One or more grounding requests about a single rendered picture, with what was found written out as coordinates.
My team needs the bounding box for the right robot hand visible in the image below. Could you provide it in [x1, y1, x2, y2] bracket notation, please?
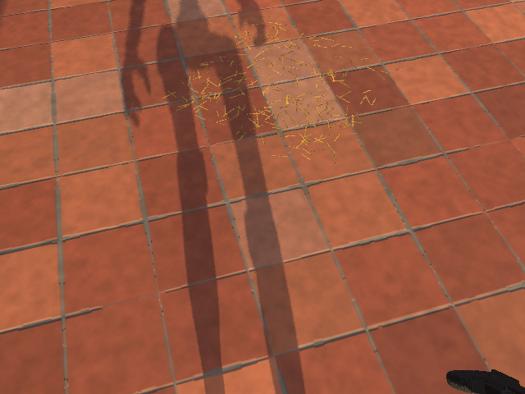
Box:
[446, 369, 525, 394]

